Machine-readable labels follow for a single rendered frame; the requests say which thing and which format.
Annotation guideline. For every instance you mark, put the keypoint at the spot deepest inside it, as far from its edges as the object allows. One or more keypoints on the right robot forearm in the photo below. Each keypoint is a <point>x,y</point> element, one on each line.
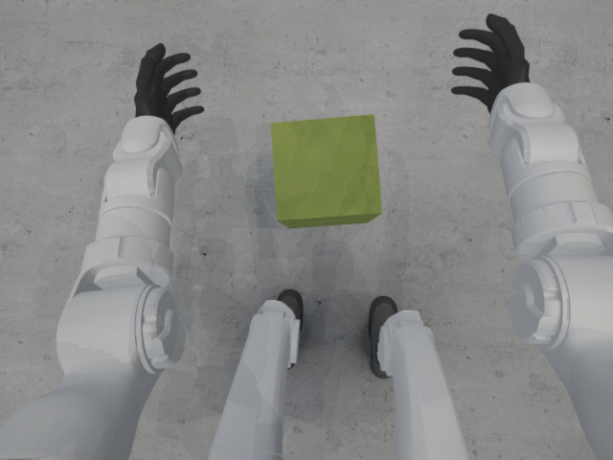
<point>553,201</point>

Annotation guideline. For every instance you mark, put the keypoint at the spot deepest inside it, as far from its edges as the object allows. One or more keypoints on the right robot shin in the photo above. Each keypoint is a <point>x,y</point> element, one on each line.
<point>404,315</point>

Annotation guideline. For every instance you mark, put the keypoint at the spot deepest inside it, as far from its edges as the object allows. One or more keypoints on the left robot foot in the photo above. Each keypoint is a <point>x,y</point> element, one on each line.
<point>293,299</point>

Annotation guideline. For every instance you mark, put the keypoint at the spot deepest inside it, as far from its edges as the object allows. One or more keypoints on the robot right hand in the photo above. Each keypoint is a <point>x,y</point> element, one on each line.
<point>506,60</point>

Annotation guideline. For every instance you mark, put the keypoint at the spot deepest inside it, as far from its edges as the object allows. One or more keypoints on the robot left hand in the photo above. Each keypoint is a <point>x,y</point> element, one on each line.
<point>152,97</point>

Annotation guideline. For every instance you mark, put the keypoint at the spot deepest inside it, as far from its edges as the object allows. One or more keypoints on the carton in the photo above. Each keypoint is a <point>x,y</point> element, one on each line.
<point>326,171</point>

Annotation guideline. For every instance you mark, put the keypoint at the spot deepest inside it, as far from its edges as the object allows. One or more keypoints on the left robot forearm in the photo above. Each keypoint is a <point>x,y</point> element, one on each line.
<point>132,244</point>

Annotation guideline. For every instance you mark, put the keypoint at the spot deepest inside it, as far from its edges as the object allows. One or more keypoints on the robot left upper arm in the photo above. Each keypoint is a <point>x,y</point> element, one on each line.
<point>113,345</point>

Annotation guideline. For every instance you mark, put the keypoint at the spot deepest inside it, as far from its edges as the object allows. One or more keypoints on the robot right upper arm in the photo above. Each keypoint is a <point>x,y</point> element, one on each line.
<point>564,305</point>

